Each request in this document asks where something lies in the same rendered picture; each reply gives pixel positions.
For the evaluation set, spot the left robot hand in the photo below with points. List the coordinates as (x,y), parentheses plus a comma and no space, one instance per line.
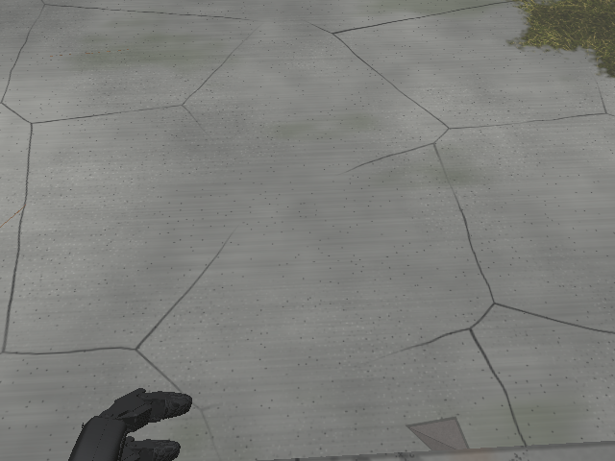
(103,437)

